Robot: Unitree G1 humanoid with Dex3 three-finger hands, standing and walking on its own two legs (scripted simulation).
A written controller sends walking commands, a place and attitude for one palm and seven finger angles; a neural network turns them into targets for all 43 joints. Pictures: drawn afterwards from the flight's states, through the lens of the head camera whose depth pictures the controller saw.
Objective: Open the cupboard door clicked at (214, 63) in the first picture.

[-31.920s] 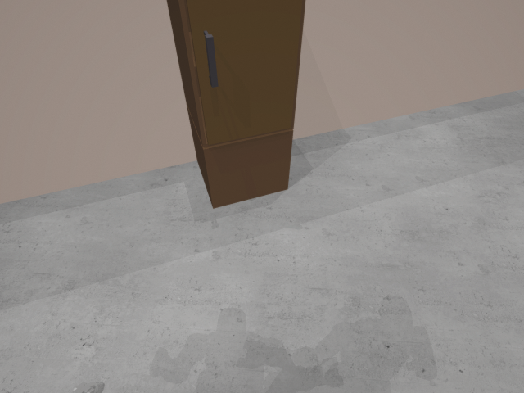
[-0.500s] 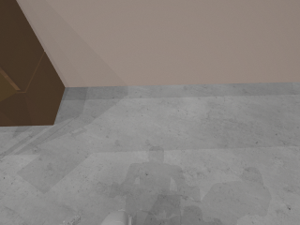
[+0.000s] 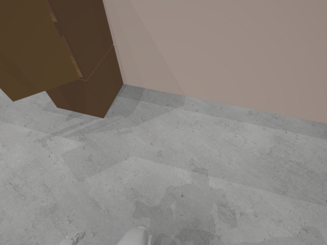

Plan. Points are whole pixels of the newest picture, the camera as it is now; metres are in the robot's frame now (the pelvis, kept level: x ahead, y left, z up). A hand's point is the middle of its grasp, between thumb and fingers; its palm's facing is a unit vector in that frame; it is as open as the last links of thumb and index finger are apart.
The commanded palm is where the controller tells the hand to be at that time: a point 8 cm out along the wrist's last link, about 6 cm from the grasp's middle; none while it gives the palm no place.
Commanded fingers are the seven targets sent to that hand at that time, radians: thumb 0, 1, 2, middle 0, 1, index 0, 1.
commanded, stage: turn to face it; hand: left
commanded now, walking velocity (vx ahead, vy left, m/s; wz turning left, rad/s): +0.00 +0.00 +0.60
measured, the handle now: out of the picture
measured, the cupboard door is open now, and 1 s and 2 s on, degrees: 45 45 45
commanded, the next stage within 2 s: take the last steps up to it in 0.70 s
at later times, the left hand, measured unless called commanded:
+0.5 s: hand out of the picture +0.07 +0.23 -0.15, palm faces +0.29 -0.92 -0.27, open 7.4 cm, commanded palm none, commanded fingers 0.00 0.90 0.90 -0.20 -0.30 -0.20 -0.30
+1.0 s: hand out of the picture -0.02 +0.18 -0.17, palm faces +0.48 -0.86 -0.20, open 7.4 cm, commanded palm none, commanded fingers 0.00 0.90 0.90 -0.20 -0.30 -0.20 -0.30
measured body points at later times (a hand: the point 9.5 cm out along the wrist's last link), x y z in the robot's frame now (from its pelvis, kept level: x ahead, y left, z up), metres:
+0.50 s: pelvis +0.03 -0.01 +0.00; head +0.08 +0.00 +0.45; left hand +0.05 +0.27 -0.13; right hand +0.17 -0.23 -0.14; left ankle +0.01 +0.12 -0.73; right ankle +0.05 -0.14 -0.71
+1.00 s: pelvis +0.04 -0.01 +0.01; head +0.06 +0.03 +0.45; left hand -0.05 +0.23 -0.15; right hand +0.23 -0.18 -0.13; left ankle +0.00 +0.09 -0.73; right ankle +0.07 -0.14 -0.68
